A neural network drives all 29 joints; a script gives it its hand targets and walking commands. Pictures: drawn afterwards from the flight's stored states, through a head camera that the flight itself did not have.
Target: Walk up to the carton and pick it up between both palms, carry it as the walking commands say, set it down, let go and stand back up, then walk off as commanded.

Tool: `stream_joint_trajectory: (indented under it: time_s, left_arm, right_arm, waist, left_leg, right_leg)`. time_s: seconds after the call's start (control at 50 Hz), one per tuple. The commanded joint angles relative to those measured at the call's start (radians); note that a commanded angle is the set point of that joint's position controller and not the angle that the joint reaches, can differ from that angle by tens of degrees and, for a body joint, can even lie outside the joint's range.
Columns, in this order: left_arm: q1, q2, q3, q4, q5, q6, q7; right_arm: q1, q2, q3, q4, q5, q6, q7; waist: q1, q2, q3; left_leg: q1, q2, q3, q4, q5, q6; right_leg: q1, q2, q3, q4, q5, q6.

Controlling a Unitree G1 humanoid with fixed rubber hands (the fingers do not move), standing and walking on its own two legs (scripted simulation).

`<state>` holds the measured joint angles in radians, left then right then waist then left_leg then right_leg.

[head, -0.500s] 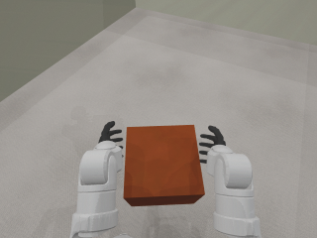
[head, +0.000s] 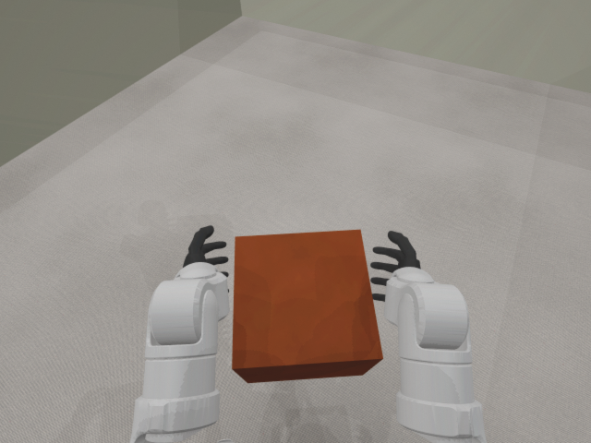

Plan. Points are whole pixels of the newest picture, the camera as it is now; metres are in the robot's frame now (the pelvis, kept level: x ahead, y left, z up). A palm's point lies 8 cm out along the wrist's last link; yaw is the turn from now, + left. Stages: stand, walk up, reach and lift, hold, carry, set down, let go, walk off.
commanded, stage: carry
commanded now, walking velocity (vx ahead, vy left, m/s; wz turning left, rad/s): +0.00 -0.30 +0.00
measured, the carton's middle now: (302, 309) +0.33 +0.00 -0.03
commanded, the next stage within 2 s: none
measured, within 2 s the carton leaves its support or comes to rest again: neither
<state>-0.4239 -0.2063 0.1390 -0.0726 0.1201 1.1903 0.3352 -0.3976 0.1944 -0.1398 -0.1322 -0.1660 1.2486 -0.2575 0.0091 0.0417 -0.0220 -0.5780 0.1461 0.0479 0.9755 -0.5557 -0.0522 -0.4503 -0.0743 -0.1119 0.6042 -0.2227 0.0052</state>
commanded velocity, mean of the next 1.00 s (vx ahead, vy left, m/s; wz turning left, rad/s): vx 0.00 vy -0.30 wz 0.00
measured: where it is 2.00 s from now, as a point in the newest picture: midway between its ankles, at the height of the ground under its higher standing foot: outside the picture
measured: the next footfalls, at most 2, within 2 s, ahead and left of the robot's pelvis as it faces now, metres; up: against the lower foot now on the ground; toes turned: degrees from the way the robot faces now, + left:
left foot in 0.14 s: +0.01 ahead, +0.04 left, +0.00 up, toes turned +11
right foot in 0.44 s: -0.01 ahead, -0.32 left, +0.00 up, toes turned -7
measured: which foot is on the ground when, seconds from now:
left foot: up 0.00-0.12, down 0.14-0.46, up 0.48-0.68, down 0.70-1.00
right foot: down 0.00-0.16, up 0.18-0.42, down 0.44-0.70, up 0.72-0.98, down 1.00-1.00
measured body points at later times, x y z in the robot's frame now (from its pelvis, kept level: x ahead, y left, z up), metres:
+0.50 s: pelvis -0.08 -0.18 +0.00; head -0.06 -0.19 +0.45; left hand +0.24 -0.04 +0.08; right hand +0.24 -0.30 +0.07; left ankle -0.05 +0.01 -0.71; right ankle -0.04 -0.31 -0.73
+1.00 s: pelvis -0.17 -0.34 +0.00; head -0.14 -0.34 +0.45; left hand +0.15 -0.19 +0.08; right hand +0.16 -0.45 +0.08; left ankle -0.12 -0.16 -0.72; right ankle -0.14 -0.51 -0.73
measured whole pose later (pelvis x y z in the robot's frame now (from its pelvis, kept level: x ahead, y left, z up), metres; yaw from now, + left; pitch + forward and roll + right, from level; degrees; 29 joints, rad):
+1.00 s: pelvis -0.17 -0.34 +0.00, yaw -1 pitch +4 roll -2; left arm -0.43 -0.21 0.17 -0.14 0.11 1.23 0.34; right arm -0.45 0.22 -0.15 -0.10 -0.17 1.24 -0.24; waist 0.05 0.02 -0.03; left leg -0.46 0.24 0.09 0.63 -0.22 -0.10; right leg -0.39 -0.07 -0.07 0.57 -0.31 0.05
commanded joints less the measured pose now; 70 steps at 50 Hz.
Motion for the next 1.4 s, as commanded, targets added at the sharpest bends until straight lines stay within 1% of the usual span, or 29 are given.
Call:
stream_joint_trajectory:
  time_s: [0.0, 0.12, 0.14, 0.16, 0.22, 0.28, 0.4, 0.44, 0.46, 0.48, 0.52, 0.66, 0.68, 0.7, 0.72, 0.76, 0.82, 0.92, 0.96, 0.98, 1.02, 1.04, 1.08, 1.2, 1.24, 1.26, 1.28, 1.32, 1.38]
  left_arm:
    - [-0.447, -1.082, -0.589, -0.041, -0.429, 0.019, -0.475]
    - [-0.406, -1.054, -0.593, -0.046, -0.384, 0.023, -0.433]
    - [-0.417, -1.053, -0.606, -0.041, -0.379, 0.024, -0.426]
    - [-0.445, -1.055, -0.627, -0.072, -0.381, 0.035, -0.431]
    - [-0.509, -1.087, -0.666, -0.137, -0.422, 0.033, -0.442]
    - [-0.543, -1.084, -0.668, -0.128, -0.468, 0.033, -0.453]
    - [-0.432, -1.06, -0.652, -0.031, -0.459, 0.058, -0.465]
    - [-0.413, -1.048, -0.648, -0.007, -0.45, 0.06, -0.475]
    - [-0.376, -1.054, -0.631, 0.014, -0.427, 0.047, -0.475]
    - [-0.398, -1.068, -0.609, -0.002, -0.431, 0.04, -0.478]
    - [-0.435, -1.07, -0.6, -0.051, -0.435, 0.028, -0.476]
    - [-0.41, -1.053, -0.596, -0.061, -0.388, 0.03, -0.431]
    - [-0.419, -1.053, -0.613, -0.058, -0.385, 0.031, -0.425]
    - [-0.427, -1.057, -0.626, -0.074, -0.375, 0.039, -0.426]
    - [-0.469, -1.068, -0.656, -0.1, -0.39, 0.041, -0.427]
    - [-0.505, -1.083, -0.661, -0.118, -0.413, 0.04, -0.438]
    - [-0.558, -1.091, -0.668, -0.118, -0.468, 0.035, -0.451]
    - [-0.491, -1.071, -0.653, -0.049, -0.463, 0.051, -0.456]
    - [-0.445, -1.068, -0.648, -0.016, -0.457, 0.057, -0.465]
    - [-0.44, -1.061, -0.644, -0.007, -0.451, 0.057, -0.47]
    - [-0.389, -1.062, -0.624, 0.023, -0.423, 0.045, -0.475]
    - [-0.407, -1.078, -0.605, 0.004, -0.427, 0.037, -0.477]
    - [-0.444, -1.076, -0.597, -0.049, -0.432, 0.024, -0.475]
    - [-0.426, -1.055, -0.583, -0.07, -0.388, 0.025, -0.434]
    - [-0.43, -1.05, -0.614, -0.06, -0.38, 0.029, -0.421]
    - [-0.437, -1.058, -0.629, -0.075, -0.372, 0.04, -0.425]
    - [-0.487, -1.073, -0.665, -0.108, -0.392, 0.038, -0.424]
    - [-0.516, -1.087, -0.664, -0.118, -0.416, 0.037, -0.436]
    - [-0.559, -1.093, -0.67, -0.115, -0.466, 0.031, -0.449]
  right_arm:
    - [-0.644, 1.065, 0.68, -0.129, 0.515, -0.044, 0.383]
    - [-0.619, 1.047, 0.658, -0.093, 0.536, -0.014, 0.404]
    - [-0.599, 1.051, 0.648, -0.074, 0.527, -0.008, 0.413]
    - [-0.519, 1.055, 0.61, -0.001, 0.483, -0.013, 0.421]
    - [-0.518, 1.08, 0.597, -0.024, 0.5, -0.015, 0.431]
    - [-0.598, 1.063, 0.58, -0.075, 0.492, -0.031, 0.408]
    - [-0.517, 1.023, 0.587, -0.062, 0.427, -0.026, 0.375]
    - [-0.502, 1.018, 0.599, -0.052, 0.414, -0.021, 0.373]
    - [-0.536, 1.03, 0.637, -0.093, 0.439, -0.019, 0.379]
    - [-0.572, 1.065, 0.66, -0.092, 0.45, -0.026, 0.379]
    - [-0.611, 1.067, 0.67, -0.101, 0.502, -0.036, 0.383]
    - [-0.612, 1.051, 0.653, -0.088, 0.543, -0.007, 0.401]
    - [-0.596, 1.05, 0.644, -0.07, 0.534, -0.002, 0.409]
    - [-0.547, 1.052, 0.625, -0.028, 0.509, -0.002, 0.419]
    - [-0.521, 1.072, 0.613, -0.006, 0.501, -0.002, 0.424]
    - [-0.52, 1.079, 0.594, -0.005, 0.506, -0.007, 0.43]
    - [-0.604, 1.067, 0.564, -0.051, 0.495, -0.028, 0.412]
    - [-0.549, 1.026, 0.562, -0.041, 0.449, -0.03, 0.383]
    - [-0.531, 1.025, 0.574, -0.045, 0.424, -0.028, 0.376]
    - [-0.531, 1.028, 0.579, -0.041, 0.415, -0.026, 0.375]
    - [-0.548, 1.04, 0.627, -0.077, 0.437, -0.021, 0.381]
    - [-0.587, 1.072, 0.652, -0.078, 0.452, -0.028, 0.381]
    - [-0.623, 1.075, 0.664, -0.09, 0.505, -0.039, 0.385]
    - [-0.637, 1.055, 0.657, -0.109, 0.556, -0.013, 0.397]
    - [-0.588, 1.054, 0.638, -0.063, 0.538, -0.002, 0.412]
    - [-0.526, 1.056, 0.611, -0.002, 0.502, -0.005, 0.421]
    - [-0.531, 1.078, 0.61, -0.007, 0.511, -0.004, 0.427]
    - [-0.528, 1.08, 0.583, 0.001, 0.51, -0.01, 0.431]
    - [-0.611, 1.065, 0.559, -0.047, 0.5, -0.032, 0.413]
  waist:
    - [-0.012, -0.23, -0.443]
    - [-0.023, -0.156, -0.481]
    - [-0.037, -0.008, -0.447]
    - [-0.035, 0.334, -0.412]
    - [-0.028, 0.08, -0.371]
    - [-0.016, 0.134, -0.397]
    - [-0.022, 0.203, -0.421]
    - [-0.019, -0.091, -0.442]
    - [-0.007, -0.435, -0.436]
    - [-0.002, -0.424, -0.423]
    - [-0.008, -0.237, -0.438]
    - [-0.017, -0.181, -0.479]
    - [-0.03, -0.081, -0.46]
    - [-0.028, 0.237, -0.436]
    - [-0.028, 0.269, -0.401]
    - [-0.031, 0.092, -0.364]
    - [-0.017, 0.122, -0.388]
    - [-0.029, 0.254, -0.402]
    - [-0.022, 0.206, -0.422]
    - [-0.02, 0.109, -0.432]
    - [-0.008, -0.449, -0.44]
    - [-0.003, -0.428, -0.424]
    - [-0.009, -0.249, -0.434]
    - [-0.008, -0.222, -0.476]
    - [-0.037, -0.042, -0.447]
    - [-0.03, 0.3, -0.415]
    - [-0.028, 0.243, -0.402]
    - [-0.03, 0.085, -0.367]
    - [-0.018, 0.127, -0.396]
  left_leg:
    - [-0.021, -0.078, 0.061, 0.151, -0.017, 0.032]
    - [0.407, -0.019, 0.048, -0.589, 0.287, 0.107]
    - [0.578, 0.175, -0.193, -0.643, 0.356, 0.13]
    - [0.588, 0.463, -0.521, -0.683, 0.551, 0.271]
    - [0.511, 0.345, -0.254, -0.6, 0.65, 0.212]
    - [0.498, 0.221, -0.04, -0.511, 0.853, 0.15]
    - [0.429, 0.179, 0.013, -0.402, 0.759, 0.079]
    - [0.149, 0.054, 0.067, -0.208, 0.398, 0.001]
    - [-0.007, -0.098, 0.144, -0.049, -0.107, -0.02]
    - [-0.037, -0.108, 0.062, 0.181, -0.189, 0.004]
    - [-0.028, -0.088, 0.046, 0.235, -0.078, 0.024]
    - [0.356, -0.06, 0.09, -0.55, 0.252, 0.103]
    - [0.522, 0.071, -0.064, -0.627, 0.317, 0.117]
    - [0.624, 0.413, -0.462, -0.645, 0.555, 0.226]
    - [0.584, 0.48, -0.496, -0.635, 0.665, 0.302]
    - [0.518, 0.364, -0.294, -0.61, 0.657, 0.23]
    - [0.516, 0.224, -0.056, -0.512, 0.859, 0.154]
    - [0.463, 0.213, -0.022, -0.483, 0.81, 0.121]
    - [0.431, 0.177, 0.009, -0.397, 0.752, 0.072]
    - [0.348, 0.136, 0.035, -0.304, 0.689, 0.041]
    - [-0.01, -0.097, 0.135, -0.03, -0.128, -0.023]
    - [-0.036, -0.107, 0.056, 0.185, -0.195, 0.001]
    - [-0.029, -0.088, 0.048, 0.219, -0.078, 0.02]
    - [0.255, -0.089, 0.107, -0.391, 0.158, 0.083]
    - [0.56, 0.127, -0.13, -0.638, 0.343, 0.119]
    - [0.597, 0.446, -0.497, -0.667, 0.57, 0.255]
    - [0.581, 0.463, -0.484, -0.634, 0.637, 0.297]
    - [0.519, 0.349, -0.276, -0.609, 0.631, 0.22]
    - [0.518, 0.223, -0.06, -0.513, 0.855, 0.156]
  right_leg:
    - [0.352, -0.191, 0.116, -0.141, 0.496, -0.192]
    - [0.195, -0.114, 0.081, -0.1, 0.19, -0.155]
    - [-0.054, -0.058, 0.066, 0.022, 0.054, -0.082]
    - [-0.29, 0.058, 0.024, 0.235, -0.298, -0.015]
    - [-0.286, -0.006, 0.209, 0.54, -0.16, 0.001]
    - [-0.177, 0.0, 0.101, 0.379, -0.147, 0.044]
    - [0.122, 0.075, -0.066, -0.161, -0.069, 0.05]
    - [0.351, -0.124, 0.186, -0.274, 0.197, -0.016]
    - [0.348, -0.258, 0.33, -0.23, 0.415, -0.148]
    - [0.341, -0.252, 0.283, -0.196, 0.548, -0.216]
    - [0.336, -0.211, 0.15, -0.159, 0.513, -0.205]
    - [0.25, -0.128, 0.1, -0.132, 0.212, -0.176]
    - [0.066, -0.08, 0.081, -0.041, 0.125, -0.115]
    - [-0.24, 0.037, 0.018, 0.145, -0.213, -0.031]
    - [-0.307, 0.031, 0.123, 0.383, -0.316, -0.015]
    - [-0.284, 0.009, 0.208, 0.53, -0.183, -0.003]
    - [-0.208, 0.006, 0.115, 0.416, -0.138, 0.042]
    - [-0.009, 0.052, 0.001, 0.064, -0.171, 0.055]
    - [0.128, 0.079, -0.059, -0.171, -0.066, 0.052]
    - [0.234, 0.027, 0.005, -0.262, -0.014, 0.045]
    - [0.35, -0.262, 0.337, -0.222, 0.442, -0.154]
    - [0.343, -0.249, 0.285, -0.188, 0.575, -0.216]
    - [0.348, -0.203, 0.149, -0.151, 0.545, -0.199]
    - [0.312, -0.147, 0.12, -0.141, 0.301, -0.199]
    - [-0.001, -0.062, 0.083, 0.01, 0.108, -0.097]
    - [-0.265, 0.068, 0.026, 0.203, -0.285, -0.024]
    - [-0.294, 0.027, 0.156, 0.422, -0.314, -0.019]
    - [-0.278, 0.007, 0.21, 0.532, -0.171, -0.005]
    - [-0.198, 0.011, 0.115, 0.409, -0.141, 0.041]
